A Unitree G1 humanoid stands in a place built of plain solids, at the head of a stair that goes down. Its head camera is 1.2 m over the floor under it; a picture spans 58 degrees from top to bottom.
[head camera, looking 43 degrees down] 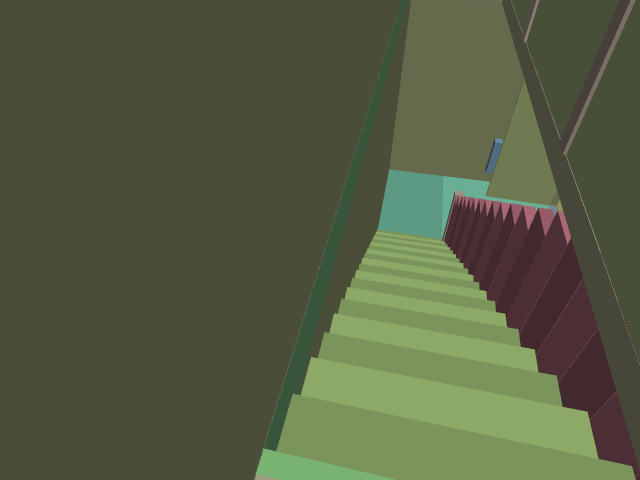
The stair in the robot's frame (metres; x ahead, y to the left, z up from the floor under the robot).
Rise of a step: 0.18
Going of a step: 0.26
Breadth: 1.06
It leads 13 degrees to the right of straight ahead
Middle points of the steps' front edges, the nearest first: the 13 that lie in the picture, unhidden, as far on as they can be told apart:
0.61 -0.42 -0.18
0.86 -0.48 -0.37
1.11 -0.54 -0.55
1.37 -0.59 -0.73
1.62 -0.65 -0.92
1.87 -0.71 -1.10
2.13 -0.76 -1.29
2.38 -0.82 -1.47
2.64 -0.88 -1.65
2.89 -0.94 -1.84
3.14 -0.99 -2.02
3.40 -1.05 -2.21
3.65 -1.11 -2.39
